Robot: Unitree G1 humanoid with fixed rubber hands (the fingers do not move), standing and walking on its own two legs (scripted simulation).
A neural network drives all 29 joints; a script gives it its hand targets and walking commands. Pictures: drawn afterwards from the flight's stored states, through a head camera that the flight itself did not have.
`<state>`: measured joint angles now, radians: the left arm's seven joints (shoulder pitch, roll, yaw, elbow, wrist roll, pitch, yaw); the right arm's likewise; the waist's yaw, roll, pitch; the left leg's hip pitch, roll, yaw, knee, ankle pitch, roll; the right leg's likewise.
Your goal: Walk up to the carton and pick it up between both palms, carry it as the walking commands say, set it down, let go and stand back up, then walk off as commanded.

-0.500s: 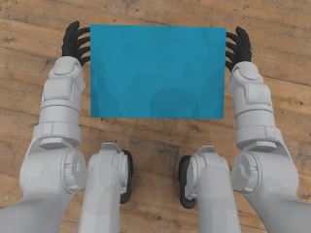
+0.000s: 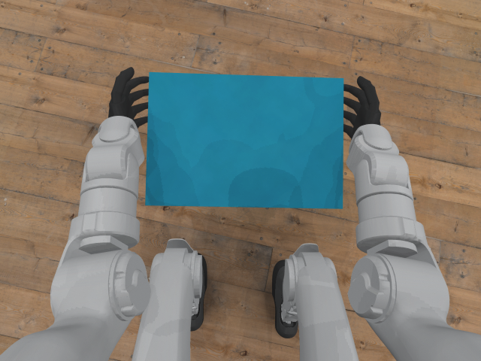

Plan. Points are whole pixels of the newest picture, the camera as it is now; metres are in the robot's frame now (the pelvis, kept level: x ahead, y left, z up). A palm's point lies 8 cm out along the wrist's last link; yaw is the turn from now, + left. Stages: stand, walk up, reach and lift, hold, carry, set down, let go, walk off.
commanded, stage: reach and lift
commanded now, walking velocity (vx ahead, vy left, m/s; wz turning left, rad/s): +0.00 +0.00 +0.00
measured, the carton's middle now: (243, 150) +0.47 +0.02 -0.15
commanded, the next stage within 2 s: none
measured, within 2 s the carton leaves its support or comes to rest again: neither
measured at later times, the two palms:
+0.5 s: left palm (105, 108) +0.47 +0.20 +0.01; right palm (391, 117) +0.48 -0.17 +0.01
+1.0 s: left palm (71, 94) +0.45 +0.20 +0.08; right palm (432, 104) +0.46 -0.17 +0.08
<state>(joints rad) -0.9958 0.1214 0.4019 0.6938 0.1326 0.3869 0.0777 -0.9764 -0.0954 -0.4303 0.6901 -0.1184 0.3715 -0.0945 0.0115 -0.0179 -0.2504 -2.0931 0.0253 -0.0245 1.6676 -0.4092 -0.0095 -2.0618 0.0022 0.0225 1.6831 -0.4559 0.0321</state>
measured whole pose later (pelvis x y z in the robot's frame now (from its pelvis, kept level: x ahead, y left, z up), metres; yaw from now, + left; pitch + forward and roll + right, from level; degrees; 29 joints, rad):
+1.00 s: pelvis +0.04 +0.00 +0.13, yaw +0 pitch +40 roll -1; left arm -0.69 0.01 0.42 0.59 0.20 0.39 0.05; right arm -0.68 0.01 -0.43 0.59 -0.18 0.38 -0.06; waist 0.02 -0.01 -0.34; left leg -1.58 0.03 -0.03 1.24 -0.37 -0.02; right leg -1.55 0.01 0.01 1.24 -0.40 0.02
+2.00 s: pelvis +0.09 +0.00 +0.26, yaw +2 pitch +18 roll +0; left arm -0.38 -0.06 0.39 0.38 0.30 0.46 -0.13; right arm -0.36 0.09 -0.42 0.35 -0.30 0.46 0.11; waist 0.00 -0.01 -0.13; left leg -0.70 0.02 -0.02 0.55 -0.18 -0.01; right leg -0.67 -0.01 0.01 0.56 -0.22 0.02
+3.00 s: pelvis +0.12 +0.00 +0.29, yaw +1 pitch -4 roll +0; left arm -0.19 -0.11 0.29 0.13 0.31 0.70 -0.08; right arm -0.18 0.12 -0.30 0.14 -0.32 0.69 0.08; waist 0.01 -0.02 0.00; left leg 0.00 0.02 0.00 0.18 -0.10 -0.02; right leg 0.02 -0.01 0.02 0.19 -0.13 0.01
